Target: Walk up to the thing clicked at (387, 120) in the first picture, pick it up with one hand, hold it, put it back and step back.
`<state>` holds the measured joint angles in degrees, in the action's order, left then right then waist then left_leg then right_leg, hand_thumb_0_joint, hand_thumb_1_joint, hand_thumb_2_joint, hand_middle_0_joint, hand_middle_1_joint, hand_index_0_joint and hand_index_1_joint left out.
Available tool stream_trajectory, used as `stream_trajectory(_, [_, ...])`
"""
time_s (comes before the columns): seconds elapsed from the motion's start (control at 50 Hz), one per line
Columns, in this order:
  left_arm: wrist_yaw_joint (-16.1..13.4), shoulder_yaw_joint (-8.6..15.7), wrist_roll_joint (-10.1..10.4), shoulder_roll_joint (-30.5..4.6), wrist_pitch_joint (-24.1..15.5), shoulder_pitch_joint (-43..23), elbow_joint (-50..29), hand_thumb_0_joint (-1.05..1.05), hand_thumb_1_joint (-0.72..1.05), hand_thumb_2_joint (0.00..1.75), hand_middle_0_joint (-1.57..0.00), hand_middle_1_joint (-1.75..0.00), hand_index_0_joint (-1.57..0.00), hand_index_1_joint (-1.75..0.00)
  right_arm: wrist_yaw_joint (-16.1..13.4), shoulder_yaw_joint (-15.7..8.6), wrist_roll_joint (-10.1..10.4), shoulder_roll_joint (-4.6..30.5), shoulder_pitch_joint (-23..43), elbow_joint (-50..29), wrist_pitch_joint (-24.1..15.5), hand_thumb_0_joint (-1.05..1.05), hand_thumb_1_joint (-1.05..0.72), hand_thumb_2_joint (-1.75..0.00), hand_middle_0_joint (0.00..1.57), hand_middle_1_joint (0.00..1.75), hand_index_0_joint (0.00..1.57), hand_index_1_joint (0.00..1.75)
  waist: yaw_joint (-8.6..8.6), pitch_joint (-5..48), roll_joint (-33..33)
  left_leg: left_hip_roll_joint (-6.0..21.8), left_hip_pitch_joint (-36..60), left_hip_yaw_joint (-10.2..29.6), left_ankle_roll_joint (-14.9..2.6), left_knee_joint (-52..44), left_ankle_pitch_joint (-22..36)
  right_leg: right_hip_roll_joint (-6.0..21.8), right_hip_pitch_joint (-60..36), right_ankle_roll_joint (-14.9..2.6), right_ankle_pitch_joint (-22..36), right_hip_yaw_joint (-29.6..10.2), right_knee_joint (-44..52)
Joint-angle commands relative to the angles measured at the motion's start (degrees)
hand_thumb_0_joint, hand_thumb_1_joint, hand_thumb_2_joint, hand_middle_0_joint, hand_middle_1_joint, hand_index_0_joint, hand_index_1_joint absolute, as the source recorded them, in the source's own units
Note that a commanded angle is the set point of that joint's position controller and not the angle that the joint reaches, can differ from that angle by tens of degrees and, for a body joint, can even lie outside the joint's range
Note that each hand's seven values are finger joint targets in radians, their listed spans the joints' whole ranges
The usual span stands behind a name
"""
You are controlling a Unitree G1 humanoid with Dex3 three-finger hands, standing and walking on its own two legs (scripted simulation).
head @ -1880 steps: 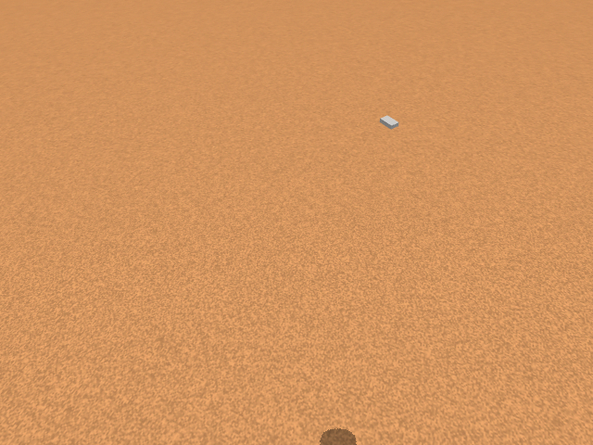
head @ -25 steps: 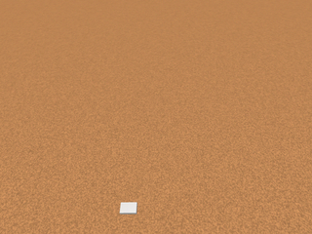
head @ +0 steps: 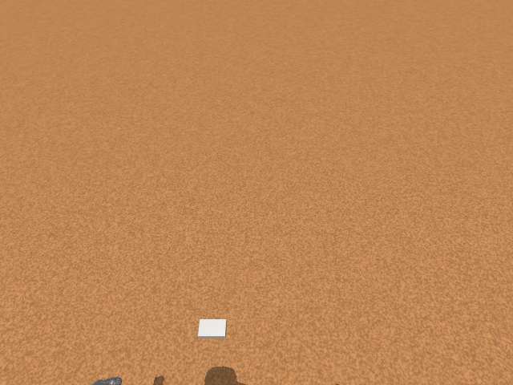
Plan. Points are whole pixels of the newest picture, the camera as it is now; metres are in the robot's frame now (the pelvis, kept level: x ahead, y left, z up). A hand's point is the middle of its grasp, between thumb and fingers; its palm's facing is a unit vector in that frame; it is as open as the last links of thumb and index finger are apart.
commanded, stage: rise first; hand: left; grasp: from above
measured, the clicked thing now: (212, 328) +0.43 +0.22 -0.77
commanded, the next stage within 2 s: none
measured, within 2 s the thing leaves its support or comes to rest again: neither
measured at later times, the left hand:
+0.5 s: hand out of the picture +0.13 +0.26 -0.21, palm faces -0.15 -0.88 -0.44, open 13.7 cm
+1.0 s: hand out of the picture +0.18 +0.28 -0.35, palm faces -0.41 -0.63 -0.66, open 14.1 cm
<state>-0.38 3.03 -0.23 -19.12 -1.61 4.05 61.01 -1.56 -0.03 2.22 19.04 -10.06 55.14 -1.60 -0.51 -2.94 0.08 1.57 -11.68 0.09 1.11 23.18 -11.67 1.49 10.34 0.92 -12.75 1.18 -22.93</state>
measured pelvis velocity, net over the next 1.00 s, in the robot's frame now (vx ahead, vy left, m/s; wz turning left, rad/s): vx -0.04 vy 0.01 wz -0.02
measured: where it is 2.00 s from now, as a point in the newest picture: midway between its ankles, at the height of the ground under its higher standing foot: outside the picture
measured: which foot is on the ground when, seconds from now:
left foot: down 0.00-1.00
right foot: down 0.00-1.00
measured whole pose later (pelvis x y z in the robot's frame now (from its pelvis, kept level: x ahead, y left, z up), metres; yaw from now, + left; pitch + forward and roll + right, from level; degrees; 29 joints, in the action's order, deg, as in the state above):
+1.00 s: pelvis -0.04 +0.01 -0.20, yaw -1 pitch +29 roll -2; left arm -4.3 6.6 -32.5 -23.2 -0.4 0.5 35.2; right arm 1.0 -2.2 0.0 15.8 -6.1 33.7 -11.8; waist -1.8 11.1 0.5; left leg 1.8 -84.5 2.5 1.2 92.6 -37.6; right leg 1.3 82.2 1.4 -38.7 0.7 -91.5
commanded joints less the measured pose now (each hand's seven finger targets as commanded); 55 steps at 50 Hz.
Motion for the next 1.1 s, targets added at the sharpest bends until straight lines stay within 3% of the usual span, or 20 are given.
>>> stream_trajectory(0.0, [0.9,6.5,-3.9,-14.4,-1.9,-15.5,-3.8,0.00,0.38,0.90,-0.18,-0.78,-0.18,-0.77,-1.0,-3.7,-0.6,6.6,-2.5,-10.8,-2.4,0.00,-0.89,-0.90,0.20,0.30,0.20,0.30,-0.99,9.4,2.6,-2.1,-4.9,-2.6,-2.17,5.1,3.7,-1.0,7.0,-1.53,5.5,0.2,-3.4])
stream_trajectory(0.02, [1.3,8.0,-5.9,-14.5,-1.1,-7.4,0.5,0.00,0.30,0.89,-0.17,-0.83,-0.18,-0.82,-0.8,-4.5,-1.0,6.8,-3.8,-11.2,-2.3,0.00,-0.89,-0.90,0.20,0.30,0.20,0.30,0.24,11.8,0.3,-2.7,-6.6,-2.6,-1.79,6.9,4.8,-0.8,7.2,-1.80,6.3,0.2,-5.4])
stream_trajectory(0.06, [1.4,9.2,-7.4,-13.8,-0.4,-3.1,-4.0,0.00,0.14,0.90,-0.15,-0.89,-0.16,-0.88,-0.2,-5.1,-1.3,6.4,-4.4,-14.7,-2.7,0.00,-0.88,-0.89,0.20,0.30,0.20,0.30,2.36,16.2,-2.8,-2.9,-8.0,-2.5,-1.27,9.3,7.0,-1.2,6.9,-2.18,7.4,0.2,-8.6])
stream_trajectory(0.1, [0.8,8.1,-8.4,-11.3,1.8,-0.6,-6.6,0.00,-0.02,0.89,-0.15,-0.93,-0.17,-0.92,-0.1,-5.1,-0.8,5.6,-3.5,-17.7,-2.8,0.00,-0.88,-0.89,0.20,0.30,0.20,0.30,2.40,15.7,-3.7,-3.0,-8.3,-2.2,-0.92,8.8,6.8,-1.6,7.7,-2.24,6.4,0.7,-8.6])
stream_trajectory(0.14, [0.1,8.0,-8.9,-10.4,4.5,-1.5,-10.1,0.00,-0.18,0.92,-0.14,-0.94,-0.14,-0.94,0.1,-5.2,-0.5,5.4,-2.8,-20.1,-2.7,0.00,-0.86,-0.89,0.20,0.30,0.20,0.30,1.18,15.5,-2.0,-2.7,-9.1,-1.6,-1.10,9.6,6.5,-1.9,9.3,-2.08,5.7,1.1,-9.1])
stream_trajectory(0.22, [-0.6,6.9,-10.0,-8.7,7.3,-3.4,-15.2,0.00,-0.48,0.96,-0.14,-0.97,-0.12,-0.99,0.6,-5.0,-0.8,4.9,-2.0,-23.1,-3.7,0.00,-0.87,-0.89,0.20,0.30,0.20,0.30,-0.20,12.7,-1.3,-1.5,-14.9,-1.0,-0.97,14.2,0.2,-2.6,17.4,-2.13,-1.2,1.7,-14.1])
stream_trajectory(0.28, [-1.1,8.7,-11.3,-10.1,7.1,-1.5,-18.7,0.00,-0.51,0.95,-0.14,-0.99,-0.13,-1.00,0.7,-5.4,-1.2,4.2,-4.5,-23.1,-4.8,0.00,-0.88,-0.90,0.20,0.30,0.20,0.30,-0.32,16.2,-1.3,-1.6,-18.9,-1.0,-1.25,19.9,-0.3,-2.2,20.7,-1.80,-1.4,1.3,-19.0])
stream_trajectory(0.3, [-1.0,8.3,-11.8,-10.0,6.6,-2.6,-23.3,0.00,-0.53,0.96,-0.14,-1.00,-0.12,-1.01,0.7,-5.4,-1.3,4.0,-3.1,-25.4,-5.3,0.00,-0.89,-0.90,0.20,0.30,0.20,0.30,-0.16,17.1,-1.9,-1.6,-19.8,-0.9,-1.15,21.2,-0.4,-2.1,21.9,-1.79,-1.6,1.1,-20.5])
stream_trajectory(0.34, [-0.9,7.8,-12.6,-8.7,6.7,0.8,-24.7,0.00,-0.56,0.98,-0.13,-0.99,-0.11,-1.01,0.5,-5.5,-1.3,3.8,-3.8,-25.7,-6.0,0.00,-0.90,-0.90,0.20,0.30,0.20,0.30,-0.90,18.4,-2.7,-1.2,-21.4,-0.7,-1.19,24.0,-0.1,-2.1,25.1,-1.84,-1.3,0.9,-23.6])
stream_trajectory(0.42, [-1.1,8.0,-14.7,-8.6,7.6,5.0,-31.9,0.00,-0.57,1.01,-0.10,-1.00,-0.08,-1.02,0.3,-5.8,-1.6,3.9,-3.4,-27.4,-6.8,0.00,-0.88,-0.90,0.20,0.30,0.20,0.30,-0.41,20.8,-3.9,-0.3,-23.5,0.8,-0.74,27.3,1.7,-2.3,28.9,-2.04,-1.2,1.5,-28.6])
stream_trajectory(0.48, [-1.3,7.8,-15.3,-8.0,9.2,8.3,-36.8,0.00,-0.58,1.01,-0.08,-1.02,-0.06,-1.04,0.2,-5.6,-1.6,3.6,-3.2,-28.6,-7.4,0.00,-0.88,-0.90,0.20,0.30,0.20,0.30,-1.02,22.4,-4.7,0.1,-24.7,1.2,-0.83,29.5,2.0,-2.3,31.5,-2.01,-1.4,1.3,-30.8])
stream_trajectory(0.6, [-1.7,8.0,-16.6,-8.2,11.7,12.8,-42.7,0.00,-0.57,0.99,-0.07,-1.04,-0.06,-1.05,-0.2,-5.3,-1.9,3.0,-1.8,-30.7,-8.7,0.00,-0.89,-0.90,0.20,0.30,0.20,0.30,-0.95,22.4,-5.1,-0.2,-30.1,1.4,-1.17,33.5,-3.4,-2.1,36.0,-1.91,-5.0,1.2,-33.9])
stream_trajectory(0.66, [-1.9,7.5,-17.6,-9.0,11.6,8.7,-44.6,0.00,-0.58,0.98,-0.08,-1.04,-0.07,-1.04,-0.2,-5.1,-1.9,3.0,-1.3,-31.2,-9.5,0.00,-0.89,-0.90,0.20,0.30,0.20,0.30,-2.15,22.5,-4.6,-0.2,-33.9,1.7,-1.38,36.4,-6.1,-2.0,39.8,-1.87,-6.7,0.9,-36.3])
stream_trajectory(0.74, [-2.0,6.5,-21.4,-9.3,9.0,4.2,-39.6,0.00,-0.56,0.98,-0.08,-1.04,-0.07,-1.04,0.2,-4.9,-2.1,3.4,-0.6,-30.4,-11.1,0.00,-0.88,-0.90,0.20,0.30,0.20,0.30,-2.81,22.4,-3.7,-0.6,-41.3,1.7,-1.52,42.9,-9.2,-2.1,47.7,-2.03,-9.7,1.0,-43.0])
stream_trajectory(0.82, [-2.9,6.2,-26.4,-10.6,4.2,-0.3,-36.1,0.00,-0.54,0.98,-0.08,-1.04,-0.08,-1.05,1.1,-5.4,-2.0,4.3,0.3,-29.4,-12.4,0.00,-0.87,-0.89,0.20,0.30,0.20,0.30,-2.30,27.6,-4.1,-1.1,-47.7,1.8,-1.36,50.1,-10.3,-2.0,55.1,-2.12,-10.5,0.8,-50.7])
stream_trajectory(0.88, [-4.3,6.2,-30.3,-12.7,0.8,-3.8,-34.1,0.00,-0.54,0.97,-0.10,-1.04,-0.09,-1.05,1.8,-5.9,-1.9,5.4,0.7,-27.7,-12.9,0.00,-0.88,-0.90,0.20,0.30,0.20,0.30,-1.48,33.0,-6.0,-0.9,-49.9,2.6,-1.05,55.1,-7.4,-1.9,61.7,-2.39,-9.2,0.8,-57.5])
stream_trajectory(0.98, [-7.7,9.0,-36.5,-17.9,-2.9,-8.9,-30.5,0.00,-0.54,0.98,-0.10,-1.03,-0.09,-1.04,3.0,-6.7,-2.0,6.2,1.2,-25.0,-12.1,0.00,-0.89,-0.90,0.20,0.30,0.20,0.30,0.31,40.0,-5.4,-1.6,-58.3,1.2,-1.83,65.0,-3.6,-2.4,66.9,-2.39,-5.3,0.3,-65.0])
stream_trajectory(1.02, [-8.4,8.4,-38.8,-18.3,-3.7,-11.6,-29.1,0.00,-0.53,0.99,-0.09,-1.04,-0.09,-1.05,3.4,-7.1,-2.3,6.4,0.9,-23.9,-11.6,0.00,-0.89,-0.90,0.20,0.30,0.20,0.30,0.46,42.6,-5.8,-1.5,-60.1,0.9,-1.97,68.5,-2.4,-2.5,68.8,-2.23,-4.2,0.3,-67.5])
stream_trajectory(1.04, [-8.7,8.1,-39.6,-19.0,-4.2,-15.2,-29.1,0.00,-0.53,0.98,-0.11,-1.02,-0.10,-1.03,3.6,-7.4,-2.4,6.5,0.6,-23.3,-11.3,0.00,-0.89,-0.90,0.20,0.30,0.20,0.30,-0.43,43.9,-4.7,-1.5,-62.0,0.8,-2.18,70.0,-3.4,-2.6,69.1,-2.12,-4.4,0.2,-68.0])
stream_trajectory(1.08, [-9.4,8.1,-41.5,-20.3,-5.0,-20.2,-27.7,0.00,-0.53,0.99,-0.10,-1.02,-0.09,-1.03,3.9,-7.7,-2.6,6.5,0.2,-22.2,-10.7,0.00,-0.89,-0.90,0.20,0.30,0.20,0.30,-0.47,44.5,-3.5,-1.5,-66.2,0.5,-2.29,72.7,-7.0,-2.6,71.3,-2.04,-6.9,0.3,-69.5])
